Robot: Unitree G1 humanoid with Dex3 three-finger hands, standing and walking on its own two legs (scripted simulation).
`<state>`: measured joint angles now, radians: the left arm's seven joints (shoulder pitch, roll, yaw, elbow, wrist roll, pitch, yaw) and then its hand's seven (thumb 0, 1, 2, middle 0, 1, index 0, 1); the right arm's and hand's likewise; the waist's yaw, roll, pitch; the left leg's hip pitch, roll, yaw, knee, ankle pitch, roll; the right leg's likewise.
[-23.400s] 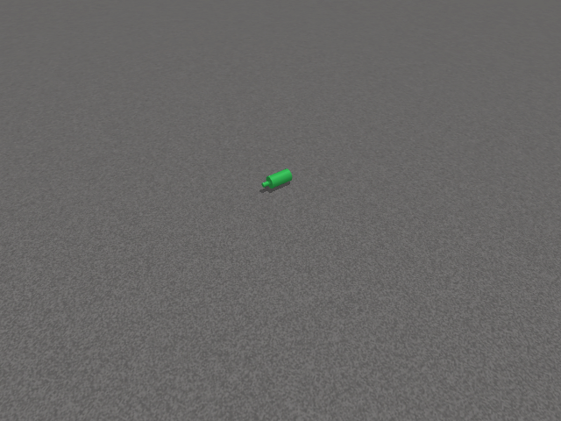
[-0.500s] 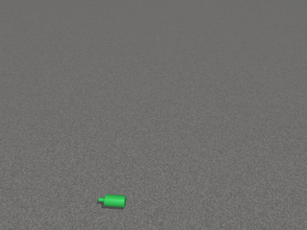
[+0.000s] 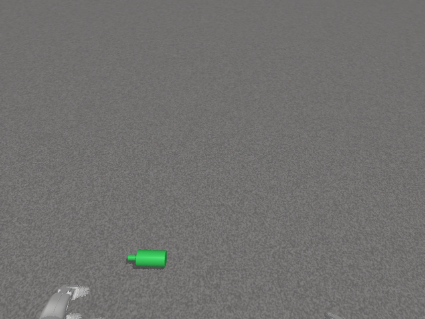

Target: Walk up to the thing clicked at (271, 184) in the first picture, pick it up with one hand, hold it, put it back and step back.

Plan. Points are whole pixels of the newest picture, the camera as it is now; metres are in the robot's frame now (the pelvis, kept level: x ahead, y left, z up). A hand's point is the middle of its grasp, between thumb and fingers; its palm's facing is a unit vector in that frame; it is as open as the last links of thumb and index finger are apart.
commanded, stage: rise first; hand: left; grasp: from above
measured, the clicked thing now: (147, 257) +0.46 +0.27 -0.72
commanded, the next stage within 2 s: none
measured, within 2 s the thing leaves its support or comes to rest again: neither
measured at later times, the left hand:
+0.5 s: hand out of the picture +0.15 +0.26 -0.20, palm faces -0.14 -0.89 -0.44, open 14.2 cm
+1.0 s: hand out of the picture +0.15 +0.28 -0.27, palm faces -0.31 -0.76 -0.57, open 14.2 cm
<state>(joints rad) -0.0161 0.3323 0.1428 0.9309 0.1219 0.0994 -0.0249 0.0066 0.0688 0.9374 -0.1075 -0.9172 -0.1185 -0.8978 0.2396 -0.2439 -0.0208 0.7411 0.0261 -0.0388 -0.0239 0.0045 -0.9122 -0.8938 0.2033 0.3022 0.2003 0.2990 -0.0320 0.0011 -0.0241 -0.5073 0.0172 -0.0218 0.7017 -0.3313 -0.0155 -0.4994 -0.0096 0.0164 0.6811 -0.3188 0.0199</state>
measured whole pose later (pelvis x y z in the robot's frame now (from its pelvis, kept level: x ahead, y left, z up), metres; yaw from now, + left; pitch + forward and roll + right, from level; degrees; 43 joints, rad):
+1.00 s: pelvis -0.02 +0.00 -0.14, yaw +0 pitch +25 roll -2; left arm 0.16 0.41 0.13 0.47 0.37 0.12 0.00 0.00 -0.55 0.94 -0.15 -0.99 -0.14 -1.00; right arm 0.15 -0.26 -0.03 0.55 0.00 -0.20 -0.02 0.01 -0.94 -0.90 0.20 0.30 0.20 0.30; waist -0.03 0.01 -0.16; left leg -1.29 0.01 -0.06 1.47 -0.62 -0.02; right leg -1.26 -0.01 -0.01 1.43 -0.61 0.03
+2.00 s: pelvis -0.09 +0.02 -0.39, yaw -5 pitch +34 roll -9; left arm -0.86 0.78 0.12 1.31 1.28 -0.35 0.30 0.00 -0.34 0.87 -0.26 -0.78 -0.24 -0.78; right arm 0.13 -0.27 0.01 0.75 -0.10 0.00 0.11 0.00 -0.90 -0.89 0.20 0.30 0.20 0.30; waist -0.17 -0.01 -0.08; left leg -2.25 -0.04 -0.13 2.32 -0.67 0.00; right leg -2.17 0.01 -0.03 2.23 -0.66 0.05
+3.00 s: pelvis -0.07 +0.01 -0.42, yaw -8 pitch +34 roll -10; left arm -0.96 0.88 0.15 1.43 1.33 -0.34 0.36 0.00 -0.39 0.89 -0.22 -0.87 -0.21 -0.87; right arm 0.12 -0.27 0.08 0.73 -0.16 0.01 0.15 0.00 -0.92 -0.90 0.20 0.30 0.20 0.30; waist -0.23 -0.03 -0.01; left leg -2.32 -0.03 -0.17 2.43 -0.71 -0.01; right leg -2.24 0.03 -0.06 2.31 -0.68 0.06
